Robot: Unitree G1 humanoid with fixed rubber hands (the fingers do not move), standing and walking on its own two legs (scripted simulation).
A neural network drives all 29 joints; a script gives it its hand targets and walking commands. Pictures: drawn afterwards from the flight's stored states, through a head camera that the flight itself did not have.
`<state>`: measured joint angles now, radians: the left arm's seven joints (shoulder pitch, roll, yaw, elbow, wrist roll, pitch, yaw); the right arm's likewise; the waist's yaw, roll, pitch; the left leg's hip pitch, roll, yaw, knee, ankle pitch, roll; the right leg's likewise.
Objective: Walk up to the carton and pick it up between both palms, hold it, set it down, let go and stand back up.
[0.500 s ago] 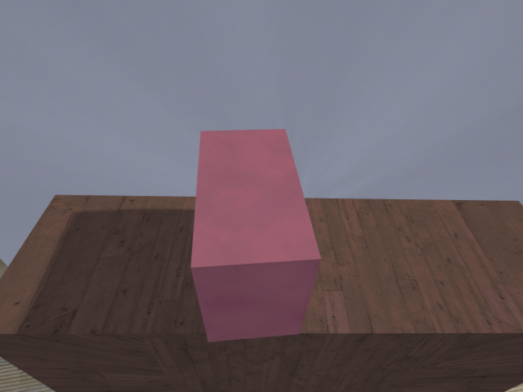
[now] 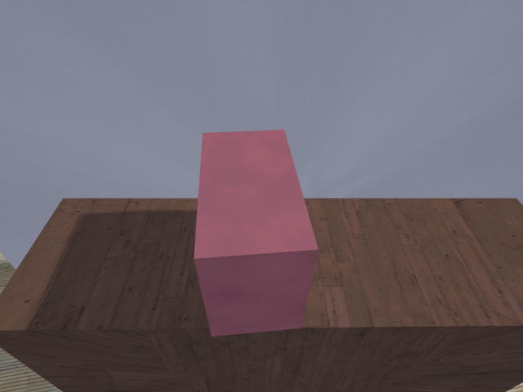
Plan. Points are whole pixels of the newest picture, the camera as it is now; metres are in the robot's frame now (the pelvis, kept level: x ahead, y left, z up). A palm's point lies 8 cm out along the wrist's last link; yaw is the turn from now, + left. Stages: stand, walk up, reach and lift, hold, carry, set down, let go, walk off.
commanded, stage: stand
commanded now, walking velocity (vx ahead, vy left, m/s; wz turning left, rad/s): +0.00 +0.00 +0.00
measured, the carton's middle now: (250, 227) +0.43 +0.05 +0.01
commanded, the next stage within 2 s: none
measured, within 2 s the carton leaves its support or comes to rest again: neither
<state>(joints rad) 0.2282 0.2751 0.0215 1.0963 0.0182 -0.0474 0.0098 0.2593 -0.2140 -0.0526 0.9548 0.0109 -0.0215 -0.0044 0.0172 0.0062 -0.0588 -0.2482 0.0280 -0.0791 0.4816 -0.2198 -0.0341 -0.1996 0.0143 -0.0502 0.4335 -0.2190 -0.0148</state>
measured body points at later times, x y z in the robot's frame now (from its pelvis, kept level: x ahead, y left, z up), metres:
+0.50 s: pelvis +0.00 +0.00 +0.00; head -0.03 +0.00 +0.45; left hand +0.03 +0.28 -0.14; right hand +0.07 -0.25 -0.14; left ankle +0.03 +0.14 -0.74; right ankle +0.01 -0.11 -0.74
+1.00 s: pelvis +0.00 +0.00 +0.00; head -0.02 +0.00 +0.45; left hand +0.03 +0.28 -0.14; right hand +0.07 -0.25 -0.14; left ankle +0.03 +0.14 -0.74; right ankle +0.01 -0.11 -0.74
